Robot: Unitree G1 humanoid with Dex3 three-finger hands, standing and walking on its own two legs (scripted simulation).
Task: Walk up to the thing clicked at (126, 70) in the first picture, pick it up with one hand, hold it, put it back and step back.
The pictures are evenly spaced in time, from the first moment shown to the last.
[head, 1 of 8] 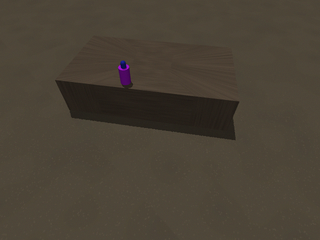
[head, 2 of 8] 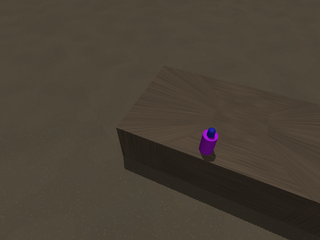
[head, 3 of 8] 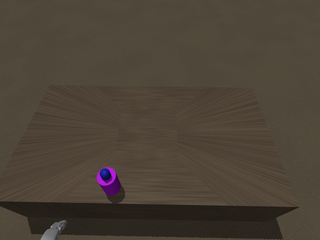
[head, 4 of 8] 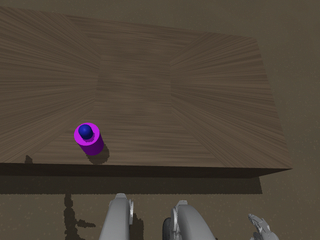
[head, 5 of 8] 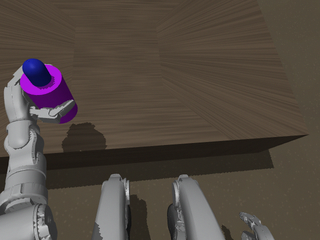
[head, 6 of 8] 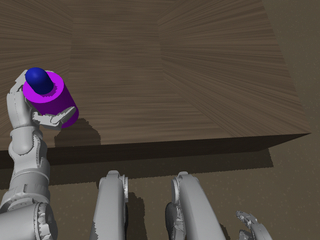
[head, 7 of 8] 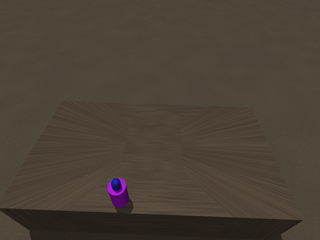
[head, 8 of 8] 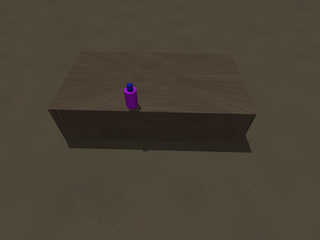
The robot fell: no
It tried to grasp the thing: yes
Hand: left
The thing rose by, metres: 0.38
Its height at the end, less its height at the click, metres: +0.00
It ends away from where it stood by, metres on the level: 0.01
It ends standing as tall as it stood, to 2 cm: yes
